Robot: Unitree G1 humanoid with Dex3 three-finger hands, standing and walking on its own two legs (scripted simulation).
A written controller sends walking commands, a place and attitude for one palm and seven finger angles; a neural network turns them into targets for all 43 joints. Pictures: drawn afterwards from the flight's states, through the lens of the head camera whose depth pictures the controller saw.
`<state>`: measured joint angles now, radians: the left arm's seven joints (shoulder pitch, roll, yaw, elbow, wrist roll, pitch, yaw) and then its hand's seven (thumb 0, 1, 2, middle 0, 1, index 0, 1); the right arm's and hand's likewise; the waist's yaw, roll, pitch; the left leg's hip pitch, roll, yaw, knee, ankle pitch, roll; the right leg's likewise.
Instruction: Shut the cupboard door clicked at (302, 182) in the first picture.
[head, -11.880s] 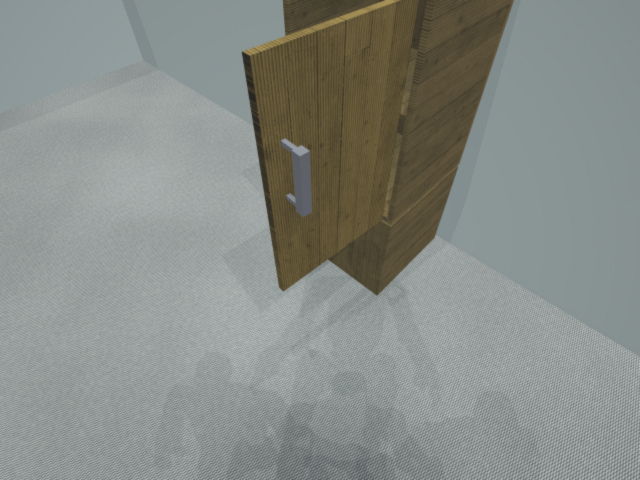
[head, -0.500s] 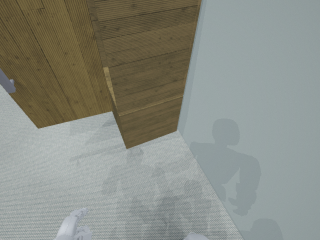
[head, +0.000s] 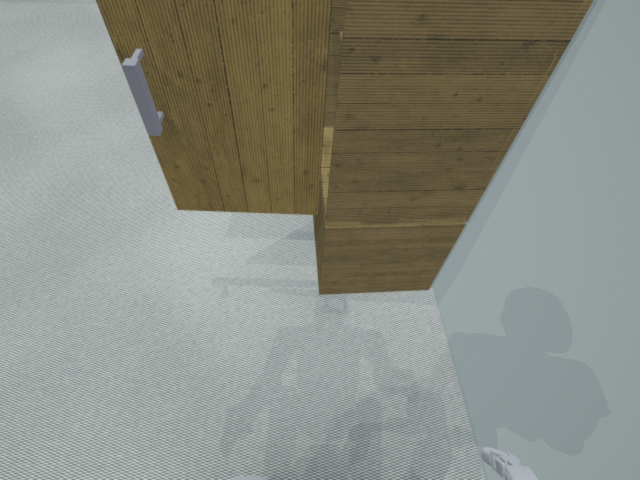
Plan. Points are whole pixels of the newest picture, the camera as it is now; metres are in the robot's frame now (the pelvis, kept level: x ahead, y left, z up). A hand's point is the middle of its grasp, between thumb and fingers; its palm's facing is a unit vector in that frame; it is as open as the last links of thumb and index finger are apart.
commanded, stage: take the last steps up to it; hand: left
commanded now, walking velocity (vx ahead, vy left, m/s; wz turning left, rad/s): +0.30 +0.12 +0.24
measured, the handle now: (147, 93) +0.71 +0.39 +0.03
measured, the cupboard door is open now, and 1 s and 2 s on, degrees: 85 85 85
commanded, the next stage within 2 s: come to a stop and stand still in 0.80 s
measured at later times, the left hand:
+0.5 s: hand out of the picture +0.08 +0.18 -0.15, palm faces +0.16 -0.96 -0.21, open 7.3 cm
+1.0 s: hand (150, 384) +0.24 +0.28 -0.16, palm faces +0.15 -0.97 -0.21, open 7.3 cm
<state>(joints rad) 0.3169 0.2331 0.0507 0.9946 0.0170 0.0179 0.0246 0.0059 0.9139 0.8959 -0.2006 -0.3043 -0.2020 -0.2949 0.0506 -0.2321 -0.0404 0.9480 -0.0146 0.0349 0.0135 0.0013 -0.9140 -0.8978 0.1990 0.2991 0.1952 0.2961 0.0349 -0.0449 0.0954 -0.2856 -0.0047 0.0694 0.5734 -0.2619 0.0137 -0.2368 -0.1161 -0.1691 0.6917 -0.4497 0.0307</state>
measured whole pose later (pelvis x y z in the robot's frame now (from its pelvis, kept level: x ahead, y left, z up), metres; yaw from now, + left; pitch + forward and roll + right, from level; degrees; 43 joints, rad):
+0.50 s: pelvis +0.07 +0.00 +0.02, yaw +7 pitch +0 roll +0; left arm 0.30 0.14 0.04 1.00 0.03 -0.05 0.01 0.00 0.93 0.90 -0.20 -0.30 -0.20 -0.29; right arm 0.28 -0.23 -0.06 1.06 -0.03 0.04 0.03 0.00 -0.92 -0.90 0.20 0.30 0.20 0.30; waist 0.00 0.02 0.04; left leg -0.48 0.03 0.02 1.04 -0.29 -0.01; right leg -0.16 -0.06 -0.13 0.45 -0.28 0.01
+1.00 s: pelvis +0.21 +0.09 +0.01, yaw +6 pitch +1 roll +2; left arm 0.21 0.17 0.05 1.03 0.03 -0.01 0.02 0.01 0.93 0.90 -0.20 -0.30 -0.20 -0.29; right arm 0.23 -0.16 -0.02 1.04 -0.03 -0.05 -0.02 -0.01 -0.95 -0.90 0.20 0.30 0.20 0.30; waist 0.01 -0.03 0.05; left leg -0.23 -0.01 0.18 0.43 -0.21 0.06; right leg -0.43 -0.07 -0.09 0.79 -0.34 0.00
